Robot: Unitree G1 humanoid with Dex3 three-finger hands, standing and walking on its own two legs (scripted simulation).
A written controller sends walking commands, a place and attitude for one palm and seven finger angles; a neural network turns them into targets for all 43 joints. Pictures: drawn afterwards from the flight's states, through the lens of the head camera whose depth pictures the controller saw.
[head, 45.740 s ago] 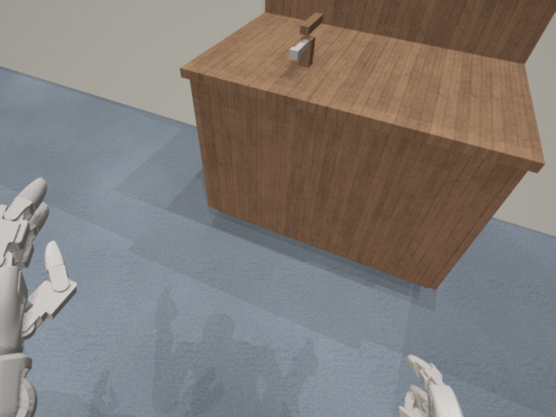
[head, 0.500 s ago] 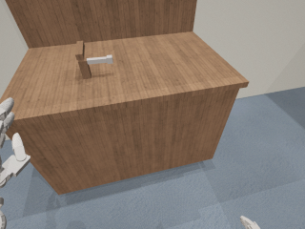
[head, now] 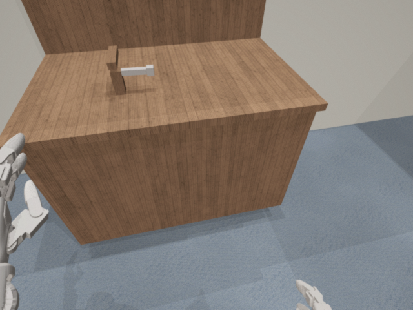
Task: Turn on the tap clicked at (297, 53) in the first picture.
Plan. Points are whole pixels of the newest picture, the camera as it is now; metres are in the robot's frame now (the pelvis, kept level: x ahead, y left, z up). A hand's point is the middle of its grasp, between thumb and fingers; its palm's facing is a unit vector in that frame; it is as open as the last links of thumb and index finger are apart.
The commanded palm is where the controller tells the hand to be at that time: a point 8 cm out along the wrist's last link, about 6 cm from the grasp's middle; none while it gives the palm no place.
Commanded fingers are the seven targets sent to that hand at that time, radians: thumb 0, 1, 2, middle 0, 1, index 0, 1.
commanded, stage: stop stepping back and stand still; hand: left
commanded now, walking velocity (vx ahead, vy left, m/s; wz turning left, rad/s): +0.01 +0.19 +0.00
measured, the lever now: (150, 70) +0.85 +0.24 +0.08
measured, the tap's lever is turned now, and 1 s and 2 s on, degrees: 86 86 86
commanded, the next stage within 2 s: stand and check the lever's angle in 0.20 s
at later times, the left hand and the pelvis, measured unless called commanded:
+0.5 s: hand (63, 195) +0.24 +0.23 +0.17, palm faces +0.40 -0.85 -0.34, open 7.4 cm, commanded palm +0.19 +0.28 +0.19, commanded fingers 0.00 0.90 0.90 -0.20 -0.30 -0.20 -0.30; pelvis +0.03 +0.00 +0.00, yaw +0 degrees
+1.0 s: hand (54, 187) +0.26 +0.26 +0.17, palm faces +0.38 -0.87 -0.32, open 7.4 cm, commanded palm +0.21 +0.29 +0.19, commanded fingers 0.00 0.90 0.90 -0.20 -0.30 -0.20 -0.30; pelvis +0.04 +0.02 +0.01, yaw -2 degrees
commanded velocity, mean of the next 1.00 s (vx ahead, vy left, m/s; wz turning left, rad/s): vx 0.01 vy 0.02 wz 0.00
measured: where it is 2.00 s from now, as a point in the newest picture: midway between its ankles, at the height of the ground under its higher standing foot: outside the picture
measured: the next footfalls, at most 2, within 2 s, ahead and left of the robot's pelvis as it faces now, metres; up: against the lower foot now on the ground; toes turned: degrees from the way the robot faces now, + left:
none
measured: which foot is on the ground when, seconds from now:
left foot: down 0.00-1.00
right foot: down 0.00-1.00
